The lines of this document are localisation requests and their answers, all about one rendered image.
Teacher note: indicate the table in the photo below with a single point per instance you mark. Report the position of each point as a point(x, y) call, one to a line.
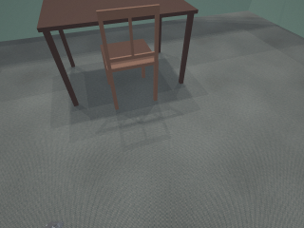
point(73, 14)

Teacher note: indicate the chair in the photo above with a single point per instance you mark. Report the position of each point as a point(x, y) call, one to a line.
point(130, 54)

